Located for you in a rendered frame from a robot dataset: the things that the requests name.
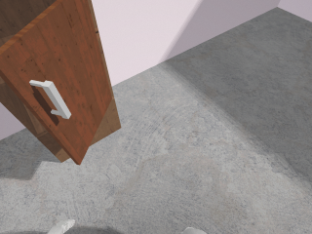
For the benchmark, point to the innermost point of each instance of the left robot hand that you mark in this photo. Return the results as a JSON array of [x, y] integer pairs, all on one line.
[[62, 226]]

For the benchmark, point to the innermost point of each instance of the handle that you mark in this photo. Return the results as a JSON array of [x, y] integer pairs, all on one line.
[[52, 92]]

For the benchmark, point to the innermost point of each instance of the cupboard door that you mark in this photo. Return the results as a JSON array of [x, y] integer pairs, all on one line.
[[60, 46]]

